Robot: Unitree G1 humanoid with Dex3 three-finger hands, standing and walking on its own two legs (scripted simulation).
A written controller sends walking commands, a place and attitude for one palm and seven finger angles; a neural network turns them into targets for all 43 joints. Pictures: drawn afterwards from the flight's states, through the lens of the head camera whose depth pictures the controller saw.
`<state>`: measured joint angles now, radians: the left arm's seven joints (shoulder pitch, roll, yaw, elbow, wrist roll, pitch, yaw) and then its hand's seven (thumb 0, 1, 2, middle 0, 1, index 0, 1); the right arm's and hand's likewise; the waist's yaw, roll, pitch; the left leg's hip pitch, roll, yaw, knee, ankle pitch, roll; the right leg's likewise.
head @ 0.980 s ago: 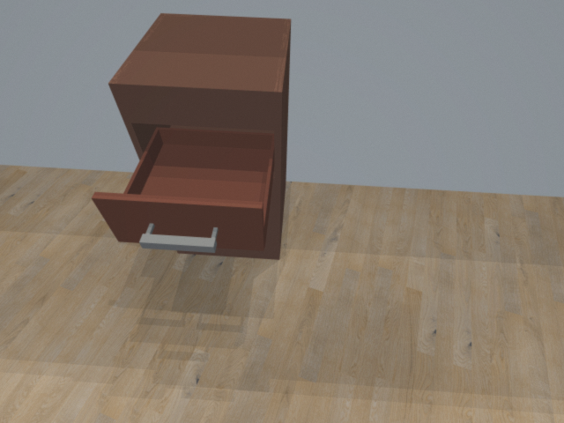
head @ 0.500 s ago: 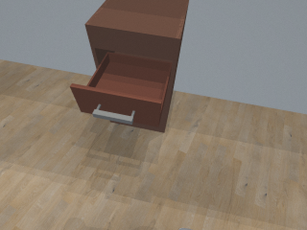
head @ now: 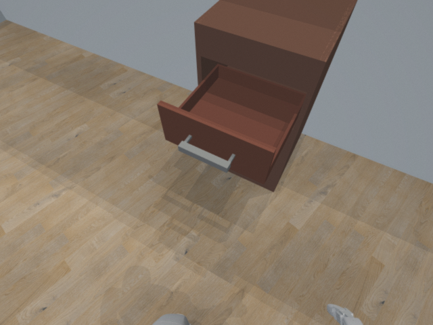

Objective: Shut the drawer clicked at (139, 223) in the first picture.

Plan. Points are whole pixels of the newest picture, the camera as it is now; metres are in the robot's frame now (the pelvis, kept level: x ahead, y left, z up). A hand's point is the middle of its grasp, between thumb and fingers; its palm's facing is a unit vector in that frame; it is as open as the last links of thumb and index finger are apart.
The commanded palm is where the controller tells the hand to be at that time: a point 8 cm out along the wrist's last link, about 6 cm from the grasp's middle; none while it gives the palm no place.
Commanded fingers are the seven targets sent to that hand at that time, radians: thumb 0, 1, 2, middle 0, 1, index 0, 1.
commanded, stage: stand and wait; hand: left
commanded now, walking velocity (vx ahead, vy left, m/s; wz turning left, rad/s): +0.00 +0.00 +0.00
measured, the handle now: (207, 151) +0.59 +0.09 -0.19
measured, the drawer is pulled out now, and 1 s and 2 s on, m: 0.28 0.28 0.28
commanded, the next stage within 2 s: look at it before walking up in 0.74 s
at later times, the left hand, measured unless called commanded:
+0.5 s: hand out of the picture +0.06 +0.18 -0.17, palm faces +0.01 -0.98 -0.21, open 7.3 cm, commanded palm none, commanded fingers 0.00 0.90 0.90 -0.20 -0.30 -0.20 -0.30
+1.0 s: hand out of the picture +0.05 +0.17 -0.17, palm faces +0.03 -0.98 -0.20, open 7.3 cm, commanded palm none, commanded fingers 0.00 0.90 0.90 -0.20 -0.30 -0.20 -0.30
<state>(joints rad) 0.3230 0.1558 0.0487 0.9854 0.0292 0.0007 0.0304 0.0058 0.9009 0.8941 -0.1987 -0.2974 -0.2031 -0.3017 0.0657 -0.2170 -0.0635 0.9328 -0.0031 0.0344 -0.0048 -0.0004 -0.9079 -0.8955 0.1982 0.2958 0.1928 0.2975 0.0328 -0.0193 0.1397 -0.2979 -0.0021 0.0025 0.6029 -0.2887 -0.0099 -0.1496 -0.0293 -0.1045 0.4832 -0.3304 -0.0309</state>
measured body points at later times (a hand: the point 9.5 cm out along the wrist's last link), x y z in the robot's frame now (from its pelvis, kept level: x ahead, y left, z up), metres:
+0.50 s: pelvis +0.03 +0.00 +0.00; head +0.07 +0.00 +0.45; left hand +0.06 +0.23 -0.15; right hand +0.03 -0.24 -0.16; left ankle +0.01 +0.13 -0.74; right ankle -0.01 -0.10 -0.74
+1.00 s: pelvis +0.04 +0.00 +0.00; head +0.07 +0.00 +0.45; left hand +0.05 +0.22 -0.16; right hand +0.02 -0.21 -0.16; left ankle +0.01 +0.13 -0.74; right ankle -0.01 -0.10 -0.74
